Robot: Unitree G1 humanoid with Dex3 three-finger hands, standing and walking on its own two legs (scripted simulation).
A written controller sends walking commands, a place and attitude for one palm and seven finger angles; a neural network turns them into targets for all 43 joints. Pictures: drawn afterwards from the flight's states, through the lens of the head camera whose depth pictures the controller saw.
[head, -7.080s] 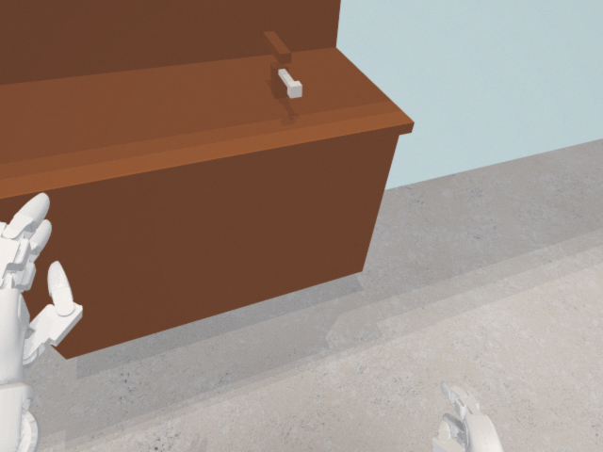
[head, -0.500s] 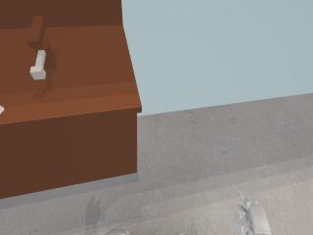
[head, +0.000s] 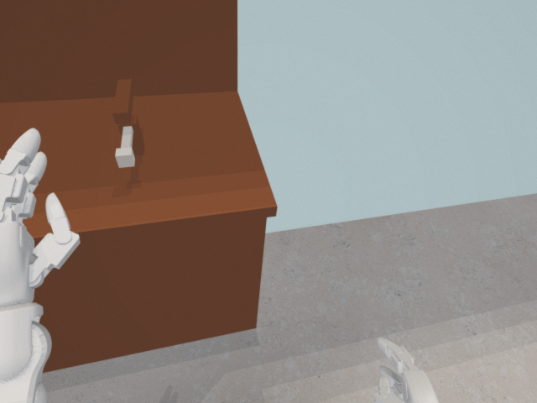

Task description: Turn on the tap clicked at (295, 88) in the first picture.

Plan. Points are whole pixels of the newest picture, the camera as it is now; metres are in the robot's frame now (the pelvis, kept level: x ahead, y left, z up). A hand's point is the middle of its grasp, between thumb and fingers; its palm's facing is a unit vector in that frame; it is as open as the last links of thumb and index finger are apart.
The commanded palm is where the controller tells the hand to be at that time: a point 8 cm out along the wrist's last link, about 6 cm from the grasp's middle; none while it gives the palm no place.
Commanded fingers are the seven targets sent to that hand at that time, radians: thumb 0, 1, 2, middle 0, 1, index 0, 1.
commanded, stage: come to a stop and stand still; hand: left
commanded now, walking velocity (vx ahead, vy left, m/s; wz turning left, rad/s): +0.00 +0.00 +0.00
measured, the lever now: (125, 157) +0.49 +0.34 +0.07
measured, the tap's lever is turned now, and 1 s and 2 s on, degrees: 0 0 0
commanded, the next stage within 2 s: look again from close up in 0.02 s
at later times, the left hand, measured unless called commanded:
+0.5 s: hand (127, 232) +0.26 +0.21 +0.16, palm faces +0.40 -0.84 -0.36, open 7.4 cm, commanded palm +0.19 +0.25 +0.18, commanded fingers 0.00 0.90 0.90 -0.20 -0.30 -0.20 -0.30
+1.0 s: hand (148, 193) +0.33 +0.21 +0.16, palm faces +0.39 -0.85 -0.36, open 7.4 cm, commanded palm +0.26 +0.25 +0.18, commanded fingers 0.00 0.90 0.90 -0.20 -0.30 -0.20 -0.30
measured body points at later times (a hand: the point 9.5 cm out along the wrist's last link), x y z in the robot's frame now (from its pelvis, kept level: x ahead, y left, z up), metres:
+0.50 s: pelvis +0.04 -0.03 +0.01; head +0.05 -0.02 +0.45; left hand +0.23 +0.26 +0.18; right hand +0.22 -0.25 -0.07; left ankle +0.05 +0.05 -0.74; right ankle +0.03 -0.14 -0.74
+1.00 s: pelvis +0.10 -0.03 -0.01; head +0.10 -0.02 +0.44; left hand +0.30 +0.26 +0.18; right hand +0.27 -0.26 -0.08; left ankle +0.05 +0.05 -0.74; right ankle +0.06 -0.13 -0.72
